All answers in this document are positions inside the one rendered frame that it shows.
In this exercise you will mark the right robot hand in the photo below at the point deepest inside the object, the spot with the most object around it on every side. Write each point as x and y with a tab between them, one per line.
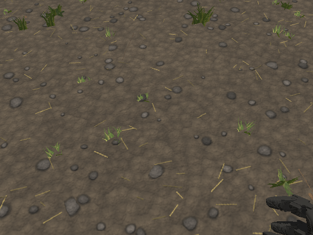
296	205

